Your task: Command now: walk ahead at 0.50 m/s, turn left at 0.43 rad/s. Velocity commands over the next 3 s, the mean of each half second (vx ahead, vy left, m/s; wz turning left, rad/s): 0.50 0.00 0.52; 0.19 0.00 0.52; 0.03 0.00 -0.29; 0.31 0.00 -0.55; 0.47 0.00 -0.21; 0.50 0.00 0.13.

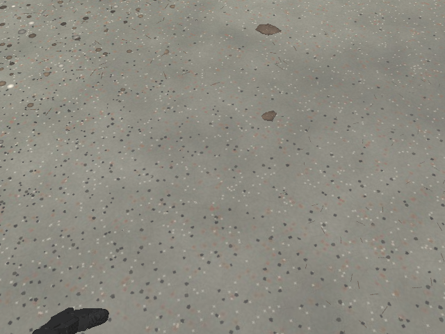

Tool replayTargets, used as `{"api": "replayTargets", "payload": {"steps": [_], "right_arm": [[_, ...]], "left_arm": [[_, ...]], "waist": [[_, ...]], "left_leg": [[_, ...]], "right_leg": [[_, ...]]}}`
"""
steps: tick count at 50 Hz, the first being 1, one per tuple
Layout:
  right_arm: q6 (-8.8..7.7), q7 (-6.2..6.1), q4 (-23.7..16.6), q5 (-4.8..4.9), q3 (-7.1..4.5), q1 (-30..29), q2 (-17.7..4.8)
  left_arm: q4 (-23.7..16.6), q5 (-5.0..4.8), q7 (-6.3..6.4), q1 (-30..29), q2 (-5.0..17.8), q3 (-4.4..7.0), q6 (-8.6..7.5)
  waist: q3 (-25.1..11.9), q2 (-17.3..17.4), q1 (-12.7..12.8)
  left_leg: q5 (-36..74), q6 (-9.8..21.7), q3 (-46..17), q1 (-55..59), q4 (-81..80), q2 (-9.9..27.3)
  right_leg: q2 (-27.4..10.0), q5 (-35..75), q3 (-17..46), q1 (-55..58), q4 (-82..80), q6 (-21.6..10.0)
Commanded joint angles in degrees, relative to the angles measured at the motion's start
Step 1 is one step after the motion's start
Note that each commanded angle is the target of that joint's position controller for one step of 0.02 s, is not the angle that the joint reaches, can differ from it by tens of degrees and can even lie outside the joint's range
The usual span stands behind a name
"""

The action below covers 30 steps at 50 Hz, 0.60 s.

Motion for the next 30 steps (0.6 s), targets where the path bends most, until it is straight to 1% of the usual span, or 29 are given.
{"api": "replayTargets", "payload": {"steps": [1,2,3,4,5,6,7,8,10,12,14,16,17,18,19,20,21,22,23,24,25,26,27,28,29,30], "right_arm": [[-1.91,-0.05,-6.38,1.75,-1.78,-1.80,-8.63],[-1.70,-0.28,-6.57,1.38,-1.80,-3.65,-7.62],[-1.33,-0.26,-6.84,0.73,-2.06,-4.69,-6.80],[-0.68,-0.02,-6.90,0.79,-2.14,-3.72,-5.57],[-0.02,0.14,-7.15,0.94,-2.05,-3.52,-4.39],[0.57,0.23,-7.74,0.90,-1.93,-4.09,-3.39],[1.01,0.24,-8.49,0.73,-1.91,-5.04,-3.01],[1.27,0.26,-9.29,0.51,-1.86,-6.21,-2.76],[1.25,0.67,-10.48,0.30,-1.70,-8.53,-2.48],[0.86,1.48,-11.43,0.31,-1.37,-11.47,-1.98],[0.57,2.32,-12.91,0.21,-0.96,-15.71,-1.42],[0.61,2.94,-14.52,0.21,-0.83,-19.02,-1.52],[0.70,3.21,-15.34,0.23,-0.88,-20.23,-1.78],[0.79,3.46,-16.09,0.20,-1.01,-21.02,-2.19],[0.91,3.67,-16.66,0.13,-1.27,-21.08,-2.77],[1.09,3.77,-16.96,0.03,-1.74,-20.12,-3.70],[1.36,3.73,-16.69,-0.03,-2.48,-17.38,-4.98],[1.57,3.55,-15.20,0.12,-3.75,-10.80,-6.90],[1.93,2.76,-12.29,0.33,-5.83,-0.73,-10.44],[2.41,1.49,-11.14,0.78,-7.42,3.90,-16.51],[1.17,1.98,-14.38,-0.05,-6.83,-0.11,-18.78],[0.06,2.78,-15.20,-0.44,-5.16,-1.73,-13.37],[-0.72,2.85,-15.25,-0.79,-4.48,-4.15,-11.42],[-0.98,2.75,-15.48,-0.48,-4.16,-7.69,-9.97],[-0.83,2.38,-16.07,-0.41,-3.67,-10.41,-8.15],[-0.62,2.04,-16.85,-1.07,-3.42,-11.71,-7.84]], "left_arm": [[0.99,-0.36,0.72,15.87,7.99,2.77,0.29],[1.08,-0.09,0.65,12.58,7.08,2.42,0.20],[1.40,0.15,0.60,10.35,5.63,2.15,0.17],[1.70,0.63,0.69,9.05,5.35,2.10,-0.05],[2.06,0.65,0.71,8.32,5.22,2.26,-0.33],[2.55,0.50,0.77,8.06,5.59,2.46,-0.62],[3.02,0.46,0.89,7.94,6.29,2.75,-0.83],[3.48,0.46,1.07,8.06,6.97,3.02,-0.89],[4.26,0.54,1.43,8.61,8.07,3.42,-0.68],[4.61,0.45,1.73,8.71,9.03,3.68,-0.27],[5.16,0.11,2.01,10.08,10.02,3.96,0.23],[5.94,-0.42,2.14,11.95,10.96,4.31,0.91],[6.33,-0.77,2.15,12.68,11.43,4.49,1.32],[6.62,-1.13,2.16,13.10,11.92,4.70,1.76],[6.73,-1.47,2.20,13.04,12.54,4.91,2.20],[6.62,-1.77,2.30,12.57,13.40,5.18,2.58],[6.43,-2.16,2.40,12.05,14.24,5.45,2.99],[6.20,-2.51,2.43,11.11,14.48,5.51,3.49],[5.96,-2.20,2.53,11.27,12.97,4.87,3.58],[4.11,0.40,2.42,13.63,7.15,3.05,3.14],[1.43,0.44,1.90,15.00,4.13,1.55,1.19],[0.66,-1.68,1.33,8.50,9.84,2.77,-0.23],[-0.18,-2.49,1.25,6.60,10.00,2.72,-0.96],[0.85,-1.20,1.90,7.27,9.43,2.75,-1.01],[1.49,0.03,2.37,7.93,10.36,3.28,-0.45],[1.58,0.25,2.39,8.58,10.56,3.49,0.51]], "waist": [[-10.79,-9.30,9.41],[-7.17,-5.49,7.68],[-4.23,-5.48,6.46],[-3.35,-7.10,4.93],[-2.69,-7.31,4.33],[-1.80,-6.67,3.97],[-0.97,-5.80,3.72],[-0.32,-5.12,3.70],[0.41,-4.32,4.17],[0.98,-3.75,5.10],[2.03,-2.92,6.76],[2.99,-2.62,7.86],[3.37,-2.73,8.02],[3.54,-2.93,7.87],[3.21,-3.32,7.24],[1.94,-4.17,6.05],[-0.36,-5.16,4.08],[-3.94,-4.84,0.00],[-9.08,-2.82,-4.85],[-12.51,9.70,-3.57],[-20.81,15.45,1.01],[-18.60,6.60,-2.26],[-11.89,4.96,-0.74],[-8.15,-0.09,2.00],[-6.59,0.08,3.73],[-6.37,1.27,5.04]], "left_leg": [[2.15,0.69,-2.92,-34.91,26.17,3.52],[6.79,0.27,-1.94,-32.60,24.66,5.84],[9.74,-0.05,-1.93,-31.08,22.08,7.27],[11.81,-0.29,-2.01,-28.00,20.85,8.59],[12.66,-0.56,-1.41,-26.84,20.10,9.06],[13.31,-0.88,-1.00,-27.15,19.25,9.46],[14.73,-1.18,-0.97,-28.20,17.94,9.73],[16.52,-1.52,-1.02,-29.50,15.82,9.90],[21.83,-1.93,-0.63,-30.76,9.89,9.90],[27.55,-1.65,1.13,-29.50,2.87,9.44],[30.49,-1.15,3.63,-28.58,-2.67,8.70],[30.22,-0.38,5.09,-29.02,-6.28,8.13],[29.15,0.19,5.54,-29.40,-7.60,7.87],[27.32,0.91,6.17,-29.50,-8.61,7.38],[24.85,1.83,7.16,-28.49,-9.39,6.43],[21.94,2.94,8.67,-25.79,-9.69,4.79],[19.03,4.20,10.41,-21.23,-9.60,2.63],[19.00,5.90,11.98,-12.58,-11.55,-0.09],[21.60,8.13,10.88,2.87,-14.16,-2.22],[19.86,13.48,-9.61,19.21,-16.54,9.57],[14.10,23.74,-41.89,28.74,-27.09,20.61],[20.09,20.71,-37.75,26.91,-29.93,20.42],[30.13,18.65,-28.04,19.84,-28.55,18.54],[39.51,16.25,-20.59,12.07,-27.28,15.48],[45.95,14.85,-15.53,6.11,-27.23,13.66],[50.57,14.40,-13.59,1.48,-27.86,12.58]], "right_leg": [[-20.97,-14.66,29.45,37.99,-14.47,-9.28],[-18.69,-8.42,23.44,30.97,-16.03,-8.32],[-16.76,-3.92,18.46,25.94,-17.77,-8.00],[-15.69,-1.24,14.47,22.33,-19.47,-7.66],[-15.19,0.78,11.85,20.33,-20.98,-8.06],[-15.26,3.12,9.40,19.05,-22.12,-8.61],[-15.43,4.89,7.42,18.46,-23.04,-9.02],[-15.57,6.42,5.59,18.50,-23.67,-9.33],[-15.11,8.47,1.66,19.55,-24.41,-9.37],[-14.06,9.89,-2.56,20.23,-24.57,-8.57],[-14.22,10.53,-5.38,21.58,-24.57,-8.15],[-15.20,11.31,-6.98,24.87,-23.81,-7.61],[-15.84,12.24,-7.54,26.91,-23.01,-7.18],[-16.46,14.42,-8.13,28.93,-21.70,-6.67],[-16.87,19.33,-8.91,30.53,-19.55,-6.08],[-16.92,28.05,-9.82,31.66,-16.13,-5.44],[-16.69,37.27,-10.68,32.17,-10.75,-4.81],[-15.43,42.84,-12.07,30.66,-1.18,-3.77],[-13.01,38.25,-13.18,23.17,12.60,-1.63],[-7.54,3.70,-13.46,3.40,32.89,1.66],[3.38,-29.30,-0.48,-12.49,47.52,3.73],[0.23,-26.57,6.44,-17.45,49.69,2.86],[-1.76,-22.12,5.58,-18.02,46.84,1.85],[-4.34,-18.39,5.53,-15.15,42.21,2.02],[-5.90,-16.31,5.47,-11.51,38.19,2.41],[-6.18,-15.08,5.59,-7.67,37.00,2.84]]}}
